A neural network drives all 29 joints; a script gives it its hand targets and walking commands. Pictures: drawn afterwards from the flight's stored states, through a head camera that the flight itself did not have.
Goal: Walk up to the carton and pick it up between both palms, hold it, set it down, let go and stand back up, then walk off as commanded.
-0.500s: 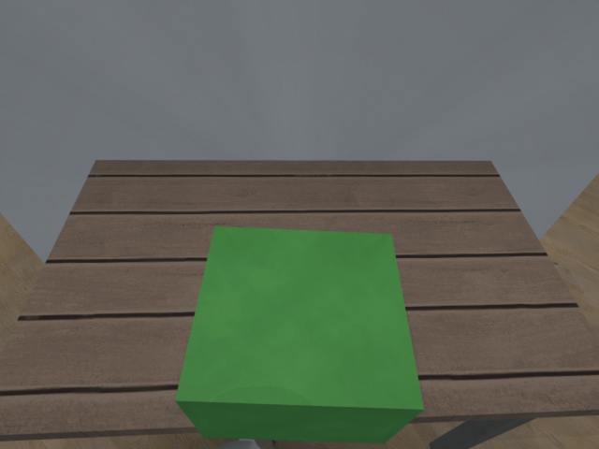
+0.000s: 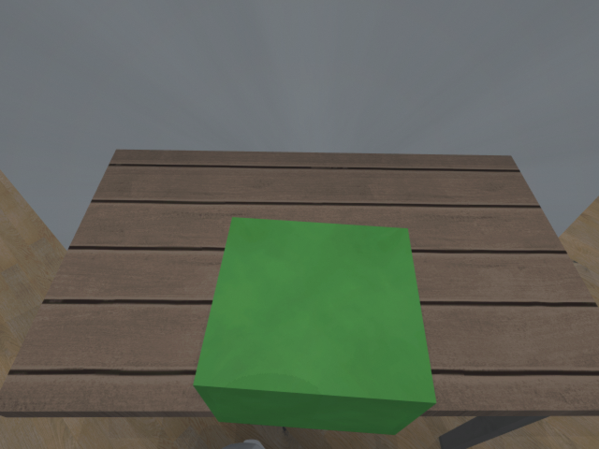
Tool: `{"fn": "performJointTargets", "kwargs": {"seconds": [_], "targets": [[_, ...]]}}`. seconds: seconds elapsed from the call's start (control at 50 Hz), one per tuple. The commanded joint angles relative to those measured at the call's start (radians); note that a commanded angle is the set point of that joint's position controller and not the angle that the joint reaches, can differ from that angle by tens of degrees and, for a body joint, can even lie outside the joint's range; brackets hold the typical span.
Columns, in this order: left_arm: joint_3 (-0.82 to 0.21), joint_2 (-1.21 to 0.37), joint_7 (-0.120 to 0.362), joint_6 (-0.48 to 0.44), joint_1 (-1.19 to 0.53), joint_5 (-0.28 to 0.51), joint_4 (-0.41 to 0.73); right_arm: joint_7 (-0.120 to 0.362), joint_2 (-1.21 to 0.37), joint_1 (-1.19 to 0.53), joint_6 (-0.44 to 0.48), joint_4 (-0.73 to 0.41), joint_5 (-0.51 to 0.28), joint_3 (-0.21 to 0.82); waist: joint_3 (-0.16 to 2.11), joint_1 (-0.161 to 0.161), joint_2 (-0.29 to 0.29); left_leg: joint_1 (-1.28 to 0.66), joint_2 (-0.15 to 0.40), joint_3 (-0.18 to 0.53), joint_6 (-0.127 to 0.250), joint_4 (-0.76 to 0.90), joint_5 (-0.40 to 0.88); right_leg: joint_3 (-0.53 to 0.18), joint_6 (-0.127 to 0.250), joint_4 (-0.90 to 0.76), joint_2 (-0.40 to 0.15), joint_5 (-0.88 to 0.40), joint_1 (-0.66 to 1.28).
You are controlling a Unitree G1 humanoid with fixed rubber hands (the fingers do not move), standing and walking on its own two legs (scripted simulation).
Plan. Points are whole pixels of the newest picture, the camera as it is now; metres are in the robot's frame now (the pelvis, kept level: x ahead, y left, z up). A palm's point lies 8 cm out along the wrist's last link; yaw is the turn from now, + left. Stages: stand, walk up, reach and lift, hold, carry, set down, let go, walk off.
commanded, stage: walk up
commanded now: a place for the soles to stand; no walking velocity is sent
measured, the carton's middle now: (313, 325) +0.28 -0.02 +0.01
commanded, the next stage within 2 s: none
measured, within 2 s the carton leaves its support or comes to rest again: neither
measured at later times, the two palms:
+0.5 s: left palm out of the picture +0.05 +0.30 -0.12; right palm out of the picture +0.06 -0.32 -0.11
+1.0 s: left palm out of the picture +0.07 +0.30 -0.12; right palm out of the picture +0.07 -0.31 -0.11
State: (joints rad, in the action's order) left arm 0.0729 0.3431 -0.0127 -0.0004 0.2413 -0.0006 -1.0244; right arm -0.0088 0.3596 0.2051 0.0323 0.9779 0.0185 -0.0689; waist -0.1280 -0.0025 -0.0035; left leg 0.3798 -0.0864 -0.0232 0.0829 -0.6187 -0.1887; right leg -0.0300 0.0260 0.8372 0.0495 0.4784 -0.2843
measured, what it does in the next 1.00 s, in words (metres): steps on the spot: right foot, then left foot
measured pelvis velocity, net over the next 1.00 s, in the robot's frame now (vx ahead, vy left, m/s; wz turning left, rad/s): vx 0.01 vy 0.00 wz -0.01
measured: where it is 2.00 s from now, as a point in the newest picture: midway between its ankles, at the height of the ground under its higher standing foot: outside the picture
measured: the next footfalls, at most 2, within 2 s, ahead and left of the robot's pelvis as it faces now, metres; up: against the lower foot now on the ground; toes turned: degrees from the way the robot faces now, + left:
right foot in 0.04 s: +0.05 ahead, -0.12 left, +0.00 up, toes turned +1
left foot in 0.46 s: +0.10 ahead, +0.12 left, +0.00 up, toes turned +2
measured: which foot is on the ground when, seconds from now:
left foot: down 0.00-0.08, up 0.10-0.44, down 0.46-1.00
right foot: up 0.00-0.02, down 0.04-1.00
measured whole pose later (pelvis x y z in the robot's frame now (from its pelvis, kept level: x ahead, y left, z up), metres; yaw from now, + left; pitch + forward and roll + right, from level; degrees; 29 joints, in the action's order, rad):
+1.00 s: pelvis +0.01 +0.00 +0.00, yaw -1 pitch -3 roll -1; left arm 0.06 0.34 0.00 -0.02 0.19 0.00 -1.02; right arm 0.01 0.36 0.19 0.02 0.98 0.02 -0.06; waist -0.09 0.00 0.01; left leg 0.36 0.03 -0.03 0.01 -0.71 -0.30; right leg -0.02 0.02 0.70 0.04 0.38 -0.26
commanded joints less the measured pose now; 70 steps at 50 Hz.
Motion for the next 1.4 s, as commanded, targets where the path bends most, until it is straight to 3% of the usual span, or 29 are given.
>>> {"fn": "performJointTargets", "kwargs": {"seconds": [0.0, 0.02, 0.04, 0.08, 0.2, 0.26, 0.32, 0.36, 0.4, 0.42, 0.44, 0.46, 0.52, 0.58, 0.64, 0.68, 0.72, 0.78, 0.84, 0.86, 0.98, 1.08, 1.1, 1.12, 1.18, 1.2, 1.22, 1.26, 1.38], "targets": [[0.042, 0.229, -0.001, -0.019, 0.148, -0.043, 0.006, -0.008, 0.211, -0.081, -0.017, -0.078, 0.007, -0.042, 0.107, 0.048, -0.210, 0.027, 0.195, 0.155, -0.045, -0.052, -0.280, -0.369, 0.082, -0.627, -0.206, 0.087, 0.078], [0.052, 0.273, -0.007, -0.027, 0.010, -0.037, 0.052, -0.009, 0.184, -0.068, -0.022, -0.059, 0.008, -0.030, 0.009, 0.003, -0.175, 0.179, 0.054, 0.063, -0.095, -0.159, -0.300, -0.546, 0.092, -0.640, -0.300, 0.043, 0.065], [0.041, 0.261, -0.010, -0.031, -0.062, -0.038, 0.094, -0.018, 0.199, -0.097, -0.021, -0.070, 0.010, -0.031, -0.025, 0.011, -0.073, 0.128, 0.072, 0.112, -0.087, -0.207, -0.307, -0.501, 0.102, -0.641, -0.319, 0.012, -0.046], [0.019, 0.249, -0.019, -0.049, -0.096, -0.043, 0.087, -0.008, 0.206, -0.081, -0.021, -0.048, -0.002, -0.036, 0.022, -0.010, -0.044, 0.035, 0.085, 0.112, -0.069, -0.216, -0.278, -0.451, 0.066, -0.608, -0.319, -0.182, -0.040], [0.025, 0.242, -0.018, -0.064, -0.007, -0.039, 0.074, 0.002, 0.185, -0.093, -0.007, -0.049, 0.003, -0.021, 0.076, 0.027, -0.081, 0.055, 0.121, 0.066, -0.061, -0.146, -0.273, -0.385, 0.083, -0.488, -0.277, -0.441, 0.148], [0.040, 0.275, -0.021, -0.051, 0.045, -0.036, 0.069, -0.010, 0.210, -0.109, -0.001, -0.053, -0.005, -0.017, 0.089, 0.053, -0.190, 0.119, 0.111, 0.045, -0.048, -0.155, -0.294, -0.353, 0.042, -0.447, -0.235, -0.618, 0.242], [0.042, 0.253, -0.026, -0.037, 0.060, -0.034, 0.091, -0.023, 0.224, -0.085, 0.006, -0.056, 0.001, -0.030, 0.115, 0.049, -0.120, 0.140, 0.109, 0.020, -0.030, -0.118, -0.241, -0.296, 0.044, -0.355, -0.234, -0.900, 0.303], [0.041, 0.279, -0.025, -0.043, 0.055, -0.028, 0.107, -0.017, 0.186, -0.067, 0.016, -0.077, -0.001, -0.028, 0.140, 0.035, -0.175, 0.060, 0.100, 0.010, -0.025, -0.014, -0.227, -0.279, 0.059, -0.319, -0.222, -0.856, 0.267], [0.039, 0.296, -0.024, -0.043, -0.045, -0.020, 0.132, -0.014, 0.224, 0.062, 0.031, -0.043, 0.003, -0.042, 0.239, -0.040, -0.111, -0.242, 0.131, 0.044, 0.002, 0.127, -0.012, -0.208, 0.043, -0.202, -0.177, -0.728, 0.078], [0.025, 0.220, -0.019, -0.050, -0.061, -0.004, 0.152, -0.022, 0.277, 0.145, 0.040, -0.013, 0.026, -0.065, 0.278, -0.086, 0.087, -0.404, 0.297, 0.236, 0.087, 0.134, 0.142, -0.132, -0.014, -0.011, -0.091, -0.649, -0.098], [0.015, 0.178, -0.018, -0.046, -0.015, 0.008, 0.132, -0.030, 0.327, 0.146, 0.047, -0.010, 0.009, -0.070, 0.331, -0.090, 0.196, -0.475, 0.476, 0.455, 0.205, 0.188, 0.229, -0.045, -0.065, 0.214, -0.004, -0.304, -0.190], [0.019, 0.211, -0.020, -0.031, -0.045, 0.001, 0.120, -0.029, 0.314, 0.115, 0.046, -0.018, -0.010, -0.059, 0.253, -0.087, 0.099, -0.417, 0.528, 0.526, 0.223, 0.231, 0.160, -0.077, -0.024, 0.211, 0.011, 0.130, -0.234], [0.009, 0.213, 0.007, -0.016, 0.046, -0.013, 0.086, -0.023, 0.271, -0.051, 0.033, -0.059, 0.000, -0.048, 0.159, -0.015, 0.080, -0.171, 0.479, 0.398, 0.164, 0.300, -0.262, -0.053, 0.001, 0.112, -0.063, 0.138, -0.143], [0.021, 0.161, 0.019, -0.046, 0.136, -0.016, 0.034, -0.006, 0.223, -0.128, 0.017, -0.086, 0.013, -0.032, 0.166, 0.041, 0.141, -0.032, 0.324, 0.193, 0.060, 0.173, -0.213, 0.014, 0.017, -0.316, -0.052, -0.039, 0.105], [0.029, 0.277, -0.003, -0.056, 0.028, -0.035, 0.056, -0.003, 0.184, -0.152, 0.007, -0.096, -0.014, -0.015, 0.115, 0.007, -0.044, -0.009, 0.163, 0.054, -0.064, -0.068, -0.157, -0.351, 0.099, -0.482, -0.210, -0.207, 0.038], [0.020, 0.289, -0.006, -0.051, -0.127, -0.029, 0.087, 0.000, 0.171, -0.117, -0.002, -0.056, -0.012, -0.010, 0.078, -0.036, -0.062, -0.136, 0.137, 0.054, -0.053, -0.071, -0.242, -0.384, 0.146, -0.491, -0.257, -0.051, -0.162], [-0.003, 0.236, -0.004, -0.054, -0.173, -0.028, 0.080, 0.004, 0.214, -0.035, 0.007, -0.014, 0.001, -0.029, 0.072, -0.076, 0.010, -0.273, 0.196, 0.121, -0.030, 0.118, -0.232, -0.251, 0.076, -0.433, -0.181, 0.040, -0.289], [-0.006, 0.207, 0.003, -0.056, -0.041, -0.006, 0.039, 0.010, 0.236, -0.121, 0.015, -0.040, 0.008, -0.022, 0.112, -0.002, 0.125, -0.127, 0.349, 0.295, 0.045, 0.280, -0.397, -0.090, 0.022, -0.295, -0.070, -0.037, -0.108], [0.004, 0.249, 0.006, -0.063, -0.031, -0.019, 0.029, 0.014, 0.214, -0.180, 0.011, -0.049, -0.003, 0.001, 0.134, 0.020, -0.009, -0.060, 0.236, 0.141, -0.020, 0.126, -0.273, -0.213, 0.052, -0.435, -0.144, -0.106, 0.010], [0.006, 0.266, 0.010, -0.067, -0.112, -0.014, 0.043, 0.011, 0.202, -0.152, 0.008, -0.043, 0.010, 0.000, 0.124, -0.011, 0.037, -0.120, 0.189, 0.096, -0.035, 0.133, -0.224, -0.242, 0.069, -0.407, -0.168, -0.121, -0.060], [-0.004, 0.257, -0.008, -0.077, -0.107, -0.008, 0.044, 0.012, 0.223, -0.114, 0.015, -0.034, 0.001, -0.003, 0.245, -0.015, 0.030, -0.244, 0.216, 0.084, -0.029, 0.054, 0.105, -0.203, 0.043, -0.377, -0.171, -0.427, 0.004], [-0.010, 0.241, -0.005, -0.067, -0.124, -0.004, 0.046, 0.012, 0.229, -0.132, 0.009, -0.033, -0.001, -0.006, 0.197, -0.010, 0.024, -0.221, 0.236, 0.130, -0.014, 0.145, -0.060, -0.176, 0.045, -0.350, -0.143, -0.261, -0.061], [-0.003, 0.289, -0.010, -0.044, -0.130, -0.005, 0.065, 0.008, 0.276, -0.144, -0.018, -0.050, -0.020, -0.022, 0.090, 0.001, 0.051, -0.130, 0.260, 0.124, 0.022, 0.019, 0.361, -0.135, 0.025, -0.217, -0.125, -0.603, -0.076], [0.006, 0.277, -0.019, -0.036, -0.085, 0.005, 0.065, 0.006, 0.242, -0.133, -0.036, -0.080, -0.029, -0.023, 0.137, 0.003, 0.052, -0.151, 0.271, 0.091, 0.032, -0.043, 0.476, -0.119, 0.032, -0.183, -0.135, -0.687, -0.057], [0.018, 0.327, -0.029, -0.031, -0.060, 0.003, 0.091, -0.003, 0.221, -0.123, -0.058, -0.117, -0.042, -0.028, 0.176, 0.019, -0.024, -0.100, 0.165, 0.046, 0.008, -0.246, 0.365, -0.247, 0.093, -0.231, -0.236, -0.919, 0.007], [0.029, 0.333, -0.033, -0.026, -0.077, -0.003, 0.105, -0.005, 0.194, -0.149, -0.069, -0.134, -0.035, -0.024, 0.123, 0.030, -0.085, -0.052, 0.108, 0.018, -0.009, -0.324, 0.173, -0.300, 0.167, -0.308, -0.288, -0.902, -0.034], [0.035, 0.364, -0.037, -0.028, -0.074, -0.009, 0.109, -0.013, 0.170, -0.141, -0.077, -0.142, -0.026, -0.032, 0.088, 0.028, -0.146, 0.017, 0.071, 0.039, -0.025, -0.428, -0.276, -0.381, 0.240, -0.362, -0.388, -0.975, -0.032], [0.037, 0.364, -0.034, -0.025, -0.127, -0.026, 0.147, -0.013, 0.189, -0.093, -0.090, -0.141, -0.006, -0.040, 0.065, 0.008, -0.139, 0.001, 0.056, 0.112, -0.024, -0.588, -0.448, -0.423, 0.295, -0.408, -0.429, -0.866, -0.199], [0.043, 0.295, -0.050, -0.027, -0.194, -0.026, 0.184, -0.007, 0.206, 0.025, -0.057, -0.104, -0.018, -0.055, 0.050, -0.053, -0.086, -0.033, 0.163, 0.159, -0.015, -0.110, -0.294, -0.302, 0.155, -0.211, -0.312, -0.744, -0.054]]}}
